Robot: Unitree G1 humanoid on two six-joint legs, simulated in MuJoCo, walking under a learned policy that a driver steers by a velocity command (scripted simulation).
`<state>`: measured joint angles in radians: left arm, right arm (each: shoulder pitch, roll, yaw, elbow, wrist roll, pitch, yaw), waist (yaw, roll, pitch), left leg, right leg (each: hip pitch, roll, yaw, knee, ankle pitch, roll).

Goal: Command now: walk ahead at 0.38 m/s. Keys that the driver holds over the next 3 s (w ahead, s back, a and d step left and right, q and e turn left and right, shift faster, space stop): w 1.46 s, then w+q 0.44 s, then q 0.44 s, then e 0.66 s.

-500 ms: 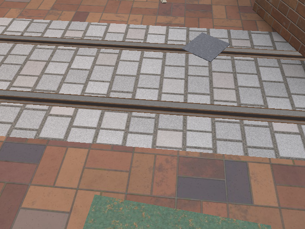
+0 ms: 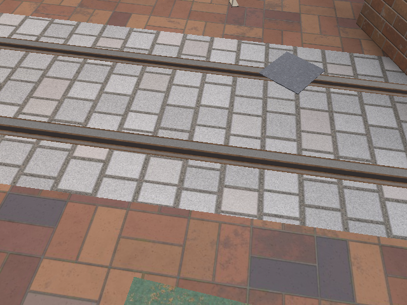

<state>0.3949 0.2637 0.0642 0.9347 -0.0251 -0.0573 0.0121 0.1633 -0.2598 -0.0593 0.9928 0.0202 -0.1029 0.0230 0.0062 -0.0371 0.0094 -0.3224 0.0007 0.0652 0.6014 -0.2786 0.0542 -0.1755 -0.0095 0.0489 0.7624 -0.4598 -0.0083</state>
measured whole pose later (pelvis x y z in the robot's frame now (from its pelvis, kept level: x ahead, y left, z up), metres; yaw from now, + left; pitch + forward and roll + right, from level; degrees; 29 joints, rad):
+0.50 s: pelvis +0.26 -0.02 -0.01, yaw +1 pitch +2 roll +0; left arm -0.03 0.22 0.04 0.75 -0.02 -0.11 -0.04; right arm 0.46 -0.24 -0.03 1.05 0.00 -0.05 -0.01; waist -0.07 0.00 0.04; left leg 0.10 0.01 0.03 0.48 -0.48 0.02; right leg -0.52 0.01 -0.06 0.54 -0.05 -0.10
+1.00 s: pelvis +0.54 +0.02 +0.00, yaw +1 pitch +2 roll -3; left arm 0.39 0.27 0.06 1.00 -0.02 -0.07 0.00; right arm 0.03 -0.24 -0.03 0.82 0.02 -0.09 0.04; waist 0.07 0.03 0.01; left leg -0.53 0.06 0.01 0.50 -0.03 0.06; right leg 0.07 0.03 -0.05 0.29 -0.39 0.00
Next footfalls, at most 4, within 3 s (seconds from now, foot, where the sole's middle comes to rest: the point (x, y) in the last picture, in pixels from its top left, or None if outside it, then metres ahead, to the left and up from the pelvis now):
0.48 right None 0.43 -0.11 -0.76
1.02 left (165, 241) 0.73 0.13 -0.76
1.56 right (228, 173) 1.05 -0.10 -0.76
2.10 left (165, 131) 1.27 0.18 -0.76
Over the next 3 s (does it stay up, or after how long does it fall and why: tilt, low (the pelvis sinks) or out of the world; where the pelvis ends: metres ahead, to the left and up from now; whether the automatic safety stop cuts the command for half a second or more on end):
stays up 1.28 0.05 0.01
